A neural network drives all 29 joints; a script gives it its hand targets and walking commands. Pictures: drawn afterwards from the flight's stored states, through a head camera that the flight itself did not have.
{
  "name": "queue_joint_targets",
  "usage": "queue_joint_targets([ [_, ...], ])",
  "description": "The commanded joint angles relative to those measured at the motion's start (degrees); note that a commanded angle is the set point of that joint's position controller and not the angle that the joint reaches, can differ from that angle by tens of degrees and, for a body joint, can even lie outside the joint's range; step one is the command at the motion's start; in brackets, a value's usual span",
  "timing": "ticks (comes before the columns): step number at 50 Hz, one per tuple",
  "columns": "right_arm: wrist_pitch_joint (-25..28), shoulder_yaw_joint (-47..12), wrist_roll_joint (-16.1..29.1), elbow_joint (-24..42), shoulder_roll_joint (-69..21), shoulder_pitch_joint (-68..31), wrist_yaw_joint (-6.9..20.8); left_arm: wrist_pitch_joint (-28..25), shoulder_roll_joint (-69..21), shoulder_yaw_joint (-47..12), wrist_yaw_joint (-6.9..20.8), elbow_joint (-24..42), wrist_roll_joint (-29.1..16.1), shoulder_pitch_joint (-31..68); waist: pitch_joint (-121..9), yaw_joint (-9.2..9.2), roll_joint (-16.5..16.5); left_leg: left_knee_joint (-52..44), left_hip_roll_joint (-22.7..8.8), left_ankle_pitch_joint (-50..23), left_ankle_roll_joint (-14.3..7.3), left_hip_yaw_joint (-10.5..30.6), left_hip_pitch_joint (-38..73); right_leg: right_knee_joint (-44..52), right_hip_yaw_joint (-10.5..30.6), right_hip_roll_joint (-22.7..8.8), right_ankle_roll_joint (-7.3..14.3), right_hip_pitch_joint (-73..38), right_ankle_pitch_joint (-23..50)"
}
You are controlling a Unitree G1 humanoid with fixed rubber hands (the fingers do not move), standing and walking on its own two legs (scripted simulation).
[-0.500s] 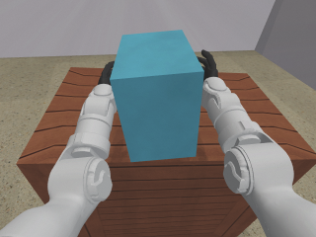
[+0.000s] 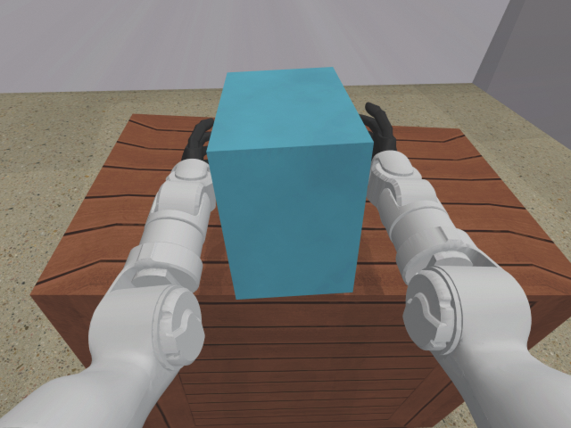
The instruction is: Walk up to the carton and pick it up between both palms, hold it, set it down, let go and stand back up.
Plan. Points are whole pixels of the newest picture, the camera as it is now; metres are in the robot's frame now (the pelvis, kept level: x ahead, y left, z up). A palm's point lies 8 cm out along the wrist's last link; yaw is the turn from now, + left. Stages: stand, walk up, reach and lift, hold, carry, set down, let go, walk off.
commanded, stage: set down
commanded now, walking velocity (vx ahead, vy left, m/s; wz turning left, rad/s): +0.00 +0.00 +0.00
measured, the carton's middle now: (287, 177) +0.45 +0.00 +0.16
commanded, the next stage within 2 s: none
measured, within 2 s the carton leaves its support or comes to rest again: rests again in 1.46 s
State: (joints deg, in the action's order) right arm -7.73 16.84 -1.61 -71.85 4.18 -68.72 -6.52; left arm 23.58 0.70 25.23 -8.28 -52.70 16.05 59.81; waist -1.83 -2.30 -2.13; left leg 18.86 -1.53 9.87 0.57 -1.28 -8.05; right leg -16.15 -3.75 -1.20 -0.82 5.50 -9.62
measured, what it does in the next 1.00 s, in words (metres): stands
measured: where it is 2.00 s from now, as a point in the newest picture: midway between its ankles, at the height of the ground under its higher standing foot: outside the picture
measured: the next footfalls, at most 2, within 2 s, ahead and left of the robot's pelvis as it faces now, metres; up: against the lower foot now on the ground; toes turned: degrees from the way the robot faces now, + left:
none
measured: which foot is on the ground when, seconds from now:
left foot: down 0.00-1.00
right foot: down 0.00-1.00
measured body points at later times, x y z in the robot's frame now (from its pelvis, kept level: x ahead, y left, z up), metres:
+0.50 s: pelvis +0.00 +0.00 +0.00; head -0.01 +0.02 +0.45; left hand +0.44 +0.14 +0.16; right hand +0.45 -0.12 +0.19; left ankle +0.00 +0.12 -0.75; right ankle -0.01 -0.12 -0.75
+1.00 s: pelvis +0.00 +0.00 +0.00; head -0.01 +0.02 +0.45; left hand +0.44 +0.14 +0.16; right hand +0.45 -0.12 +0.18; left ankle +0.00 +0.12 -0.75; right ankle -0.01 -0.12 -0.75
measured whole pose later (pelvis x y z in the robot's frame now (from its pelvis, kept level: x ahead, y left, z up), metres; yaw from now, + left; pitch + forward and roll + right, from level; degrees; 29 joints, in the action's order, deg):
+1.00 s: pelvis +0.00 +0.00 +0.00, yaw +0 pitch -1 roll -1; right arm -3.4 22.5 -8.6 -67.7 1.2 -62.3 -4.5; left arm 18.0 0.3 25.3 -7.4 -54.7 18.5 56.9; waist -1.5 -1.8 -2.2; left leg 18.9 -1.5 10.1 0.6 -1.3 -8.0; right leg -16.2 -3.7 -1.2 -0.9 5.5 -9.8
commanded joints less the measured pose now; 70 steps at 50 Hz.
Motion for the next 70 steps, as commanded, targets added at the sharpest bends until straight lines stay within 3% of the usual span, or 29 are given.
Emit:
queue_joint_targets([
  [1,2.7,-0.9,-3.6,10.7,-31.9,-35.8,10.0,-6.3,-25.8,-7.6,7.0,6.6,-1.0,45.5,-31.4,4.10,2.4,0.7,1.9,-18.1,2.5,-3.1,9.1,-2.1,-1.9,4.0,-2.7,-6.3,21.9],
  [3,2.7,-2.1,-2.6,11.7,-34.9,-34.9,10.1,-7.7,-25.6,-9.5,6.7,11.7,-2.3,48.9,-35.8,3.85,2.4,0.8,2.1,-18.5,2.6,-3.4,10.3,-2.9,-1.5,3.8,-3.0,-8.0,23.6],
  [7,3.9,-1.2,-3.5,11.0,-32.5,-33.6,9.7,-8.2,-29.7,-12.6,6.5,10.4,-3.4,45.6,-35.7,0.59,4.6,2.9,0.6,-26.8,4.3,-1.5,13.5,-2.2,-2.7,4.5,-2.2,-4.4,25.2],
  [8,3.9,-2.7,-3.0,12.5,-33.6,-35.5,9.8,-7.5,-29.5,-11.9,6.8,7.8,-3.1,44.3,-35.8,2.98,2.7,3.0,0.9,-26.4,3.7,-1.9,13.3,-2.1,-2.7,5.0,-2.6,-3.4,24.5],
  [10,4.7,-3.9,-3.0,14.2,-34.9,-34.9,9.2,-8.8,-29.8,-13.7,6.6,9.1,-4.6,45.5,-38.0,1.72,2.6,3.1,1.5,-26.3,3.8,-2.4,11.2,-2.8,-2.2,4.2,-2.7,-6.7,30.0],
  [12,4.5,-4.6,-1.8,16.3,-35.4,-36.8,9.5,-9.7,-29.9,-13.1,6.6,7.8,-5.1,46.7,-38.6,2.63,2.4,2.6,1.7,-23.0,3.2,-2.4,9.2,-2.8,-1.5,4.2,-2.5,-7.8,27.5],
  [15,3.9,0.2,-4.7,11.1,-31.7,-34.2,10.0,-9.0,-28.6,-12.5,6.4,7.6,-2.8,46.2,-33.1,1.28,6.3,2.3,0.6,-24.1,4.6,-1.6,12.5,-1.1,-2.9,4.4,-1.8,-2.4,20.1],
  [16,3.4,0.7,-5.6,9.6,-31.9,-32.6,10.2,-8.4,-26.8,-9.0,6.9,4.9,-1.6,44.6,-29.7,2.95,2.5,0.6,0.7,-19.7,2.9,-2.6,11.5,-0.5,-2.4,4.1,-2.0,-3.2,17.9],
  [17,4.0,0.6,-5.4,10.9,-32.6,-32.7,10.1,-8.4,-30.0,-10.8,7.0,3.9,-1.9,41.6,-29.4,1.91,3.6,1.2,1.0,-21.4,3.5,-2.6,11.2,-0.9,-2.9,4.3,-1.9,-2.3,19.1],
  [21,3.7,-1.6,-5.9,11.4,-33.0,-32.5,10.6,-9.1,-25.4,-8.5,7.1,6.1,-1.3,43.7,-32.4,3.99,0.9,0.2,1.6,-18.5,1.9,-3.6,8.3,-1.6,-1.5,3.8,-2.7,-7.0,23.5],
  [24,4.8,2.0,-7.2,11.2,-32.4,-30.5,10.3,-10.0,-26.6,-10.6,6.9,7.6,-1.1,44.8,-33.5,1.18,2.7,1.5,0.8,-23.0,3.5,-3.0,11.8,-2.3,-2.6,4.4,-2.3,-4.7,23.8],
  [27,5.1,0.5,-7.5,13.1,-34.0,-32.6,10.5,-10.1,-27.5,-9.0,7.3,6.0,-0.6,43.1,-31.2,3.62,2.6,0.8,1.6,-19.1,2.9,-3.7,7.9,-2.5,-1.8,3.8,-2.7,-6.1,22.6],
  [28,4.4,0.0,-6.9,11.8,-35.0,-31.6,10.7,-9.5,-26.2,-5.9,7.5,4.8,0.5,40.7,-29.1,4.92,-0.3,0.3,2.0,-17.2,2.1,-3.9,7.5,-2.6,-0.9,3.2,-3.1,-7.8,23.3],
  [31,4.9,4.5,-9.0,11.2,-33.2,-31.2,10.6,-10.4,-27.8,-8.5,7.9,4.7,0.1,44.1,-31.8,1.16,3.1,-0.8,1.6,-16.0,2.9,-3.6,8.1,-1.5,-1.6,3.0,-2.1,-6.9,20.5],
  [33,5.1,2.0,-8.7,11.5,-33.9,-29.3,11.2,-10.2,-27.6,-7.1,7.6,5.6,1.9,40.4,-31.9,4.46,2.7,0.2,1.5,-19.9,2.6,-3.7,7.8,-2.8,-1.7,3.6,-2.6,-6.7,22.9],
  [35,5.8,2.0,-9.2,11.0,-33.2,-28.5,10.8,-11.0,-28.4,-9.9,7.5,7.1,-1.2,41.2,-31.4,1.75,2.9,1.3,0.9,-21.9,3.0,-3.1,8.2,-2.8,-2.2,3.7,-2.5,-4.5,25.3],
  [42,6.0,3.2,-10.5,12.4,-33.8,-29.8,11.5,-10.8,-26.4,-4.8,7.9,4.0,2.0,39.4,-28.6,5.13,-0.4,-1.3,1.0,-15.8,1.4,-4.6,6.1,-2.4,-1.0,2.8,-3.0,-7.5,20.9],
  [45,5.6,2.6,-11.1,11.3,-33.0,-24.0,11.2,-10.0,-27.5,-6.5,8.7,5.3,2.7,34.7,-27.8,2.57,1.0,-1.0,1.8,-17.7,1.7,-4.5,6.0,-3.4,-1.8,2.8,-3.1,-9.9,24.6],
  [46,5.6,2.3,-11.2,11.1,-33.9,-26.2,11.5,-10.7,-25.6,-4.8,8.3,5.1,2.2,38.3,-26.1,4.39,1.0,-2.1,1.4,-14.6,1.3,-4.5,5.1,-2.6,-1.3,2.9,-3.3,-9.0,21.4],
  [47,6.1,2.3,-11.5,14.2,-34.6,-26.5,11.1,-10.9,-26.6,-5.3,8.8,4.2,1.6,35.1,-27.3,3.51,-1.4,-1.5,1.9,-15.1,1.0,-5.2,4.5,-3.0,-1.1,2.5,-3.5,-9.8,25.2],
  [51,6.4,2.9,-11.6,12.7,-33.5,-25.6,11.5,-11.2,-26.5,-6.1,8.5,4.4,2.7,35.4,-25.1,3.61,1.6,-1.1,1.1,-16.4,2.1,-4.2,5.5,-2.7,-1.5,3.0,-2.9,-6.4,22.3],
  [52,6.5,3.6,-12.1,12.6,-33.2,-25.6,11.4,-11.2,-27.1,-6.2,8.6,4.5,2.4,36.1,-25.0,2.36,2.7,-1.4,1.4,-16.0,2.3,-4.4,5.8,-1.9,-1.7,2.9,-2.8,-6.5,20.5],
  [55,6.6,2.6,-12.7,13.0,-33.4,-25.1,11.5,-11.4,-26.6,-5.8,9.0,4.9,2.8,35.6,-26.3,3.28,1.1,-0.8,1.0,-18.0,2.0,-4.7,6.5,-2.4,-1.7,2.9,-3.0,-7.7,21.5],
  [56,6.2,2.1,-12.8,12.0,-33.9,-23.6,11.8,-11.0,-25.5,-4.2,9.1,3.4,4.4,32.1,-21.6,5.26,0.2,-2.2,1.1,-16.2,1.6,-4.9,5.0,-2.2,-1.5,2.9,-2.9,-7.6,21.2],
  [58,6.6,3.2,-12.8,12.9,-33.7,-23.4,11.6,-11.4,-28.7,-5.2,9.1,4.3,2.7,32.7,-25.6,2.55,0.4,-1.8,1.6,-15.2,1.7,-4.9,6.5,-1.5,-1.5,2.9,-2.5,-7.6,20.6],
  [61,6.2,3.7,-14.1,10.4,-33.1,-22.1,11.6,-12.3,-27.0,-5.3,9.0,6.0,3.4,33.6,-22.7,2.29,2.5,-1.0,1.0,-17.3,2.5,-4.6,7.6,-1.5,-1.6,2.7,-2.3,-5.9,18.8],
  [64,6.3,1.8,-13.9,13.1,-34.1,-20.6,11.6,-11.5,-27.5,-4.0,9.8,4.3,4.2,28.7,-21.6,4.25,-0.2,-1.9,1.8,-15.6,1.3,-5.1,3.9,-2.1,-0.8,2.0,-3.2,-9.4,25.0],
  [66,6.1,2.1,-13.7,14.3,-33.6,-23.2,11.7,-11.0,-25.5,-1.8,10.1,3.3,4.6,30.1,-20.2,4.30,-1.6,-3.5,1.3,-10.8,0.5,-5.0,2.4,-2.0,-1.0,2.4,-3.6,-9.8,20.0],
  [70,6.2,3.7,-13.8,13.0,-32.7,-21.5,11.9,-11.7,-24.8,-4.0,9.7,4.5,4.0,30.8,-21.6,2.80,1.0,-2.9,1.3,-12.5,1.1,-4.6,5.4,-1.4,-1.3,2.4,-3.1,-6.6,17.8],
])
